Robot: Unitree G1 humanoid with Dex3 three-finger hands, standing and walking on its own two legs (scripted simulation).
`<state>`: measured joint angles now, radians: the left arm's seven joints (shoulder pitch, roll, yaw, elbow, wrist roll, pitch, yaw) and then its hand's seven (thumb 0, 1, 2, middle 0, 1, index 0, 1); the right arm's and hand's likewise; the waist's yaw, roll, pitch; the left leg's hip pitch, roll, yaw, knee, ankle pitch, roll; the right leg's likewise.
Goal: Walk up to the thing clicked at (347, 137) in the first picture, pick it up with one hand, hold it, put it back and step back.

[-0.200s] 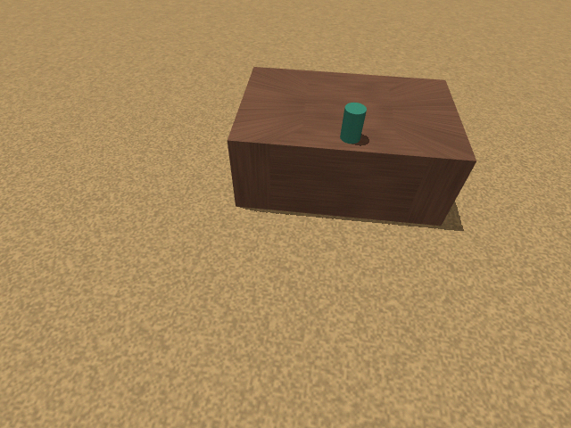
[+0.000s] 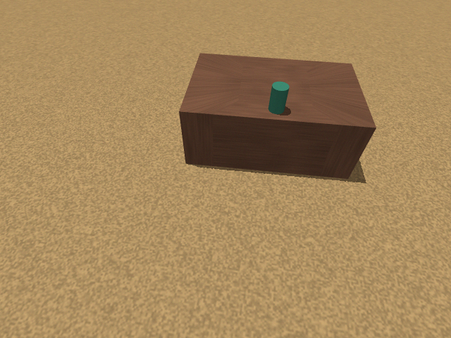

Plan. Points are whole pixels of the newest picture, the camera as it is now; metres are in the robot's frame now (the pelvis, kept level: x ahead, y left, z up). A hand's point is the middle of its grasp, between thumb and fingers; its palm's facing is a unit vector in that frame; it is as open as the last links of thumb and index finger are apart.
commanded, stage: stand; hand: right
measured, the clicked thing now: (278, 98) +1.24 -0.30 -0.32
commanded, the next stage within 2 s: walk up in 0.92 s
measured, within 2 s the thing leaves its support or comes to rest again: neither
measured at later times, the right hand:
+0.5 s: hand out of the picture +0.08 -0.25 -0.16, palm faces -0.02 +0.94 -0.34, open 7.4 cm
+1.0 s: hand out of the picture +0.08 -0.26 -0.16, palm faces +0.00 +0.94 -0.33, open 7.4 cm
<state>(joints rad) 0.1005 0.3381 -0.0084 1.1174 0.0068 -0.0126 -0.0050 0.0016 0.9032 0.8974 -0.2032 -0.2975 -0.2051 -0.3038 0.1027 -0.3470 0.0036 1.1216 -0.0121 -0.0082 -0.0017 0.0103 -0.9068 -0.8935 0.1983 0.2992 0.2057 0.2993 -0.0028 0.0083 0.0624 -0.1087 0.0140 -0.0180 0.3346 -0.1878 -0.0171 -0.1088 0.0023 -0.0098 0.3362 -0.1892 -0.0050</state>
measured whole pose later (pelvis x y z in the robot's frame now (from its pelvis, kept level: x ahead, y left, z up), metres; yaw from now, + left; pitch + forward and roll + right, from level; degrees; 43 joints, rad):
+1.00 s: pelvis +0.01 +0.00 +0.00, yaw -1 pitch -2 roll +1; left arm 0.17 0.36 0.03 1.06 0.03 -0.01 -0.05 0.00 0.90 0.90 -0.20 -0.30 -0.21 -0.30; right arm 0.16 -0.36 -0.04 1.07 -0.04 -0.03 0.03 0.01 -0.91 -0.89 0.20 0.30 0.21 0.30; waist 0.01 0.00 0.02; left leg -0.13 0.01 0.01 0.42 -0.36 0.03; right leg -0.17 0.00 0.02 0.47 -0.39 -0.03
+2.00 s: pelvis +0.39 -0.09 -0.03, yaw -7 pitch -3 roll +1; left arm 0.31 0.44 0.07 0.86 0.02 -0.09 -0.07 0.00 0.90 0.90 -0.20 -0.30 -0.21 -0.30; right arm 0.35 -0.44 -0.07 0.84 -0.02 -0.04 0.07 0.01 -0.90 -0.89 0.20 0.30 0.21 0.30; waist -0.02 0.03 0.05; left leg -0.16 0.07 0.09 0.69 -0.46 0.03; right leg -0.39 -0.06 -0.05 0.65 -0.20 -0.02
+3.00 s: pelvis +0.74 -0.08 -0.02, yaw -6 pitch -3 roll +0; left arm 0.28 0.38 0.03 0.84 0.00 -0.10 -0.03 0.00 0.90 0.90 -0.21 -0.30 -0.21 -0.30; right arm 0.31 -0.44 -0.05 0.86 -0.01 -0.01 0.05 0.01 -0.91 -0.89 0.20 0.30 0.21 0.30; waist 0.00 0.09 0.10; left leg -0.43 0.05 -0.01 1.02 -0.39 0.03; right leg -0.28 -0.03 -0.07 0.54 -0.21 -0.03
